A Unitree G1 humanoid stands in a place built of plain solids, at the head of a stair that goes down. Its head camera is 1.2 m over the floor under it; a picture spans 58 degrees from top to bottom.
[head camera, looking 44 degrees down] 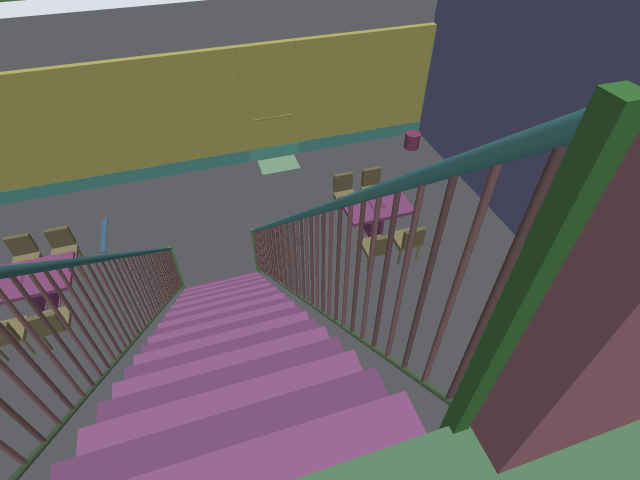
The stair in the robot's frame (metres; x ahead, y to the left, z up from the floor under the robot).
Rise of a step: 0.20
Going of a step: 0.21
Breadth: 1.22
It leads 18 degrees to the left of straight ahead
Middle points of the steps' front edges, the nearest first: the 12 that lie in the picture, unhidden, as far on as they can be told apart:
0.52 0.29 -0.20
0.73 0.35 -0.40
0.93 0.42 -0.59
1.13 0.48 -0.79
1.34 0.55 -0.99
1.54 0.61 -1.19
1.74 0.68 -1.39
1.95 0.75 -1.59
2.15 0.81 -1.78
2.36 0.88 -1.98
2.56 0.94 -2.18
2.76 1.01 -2.38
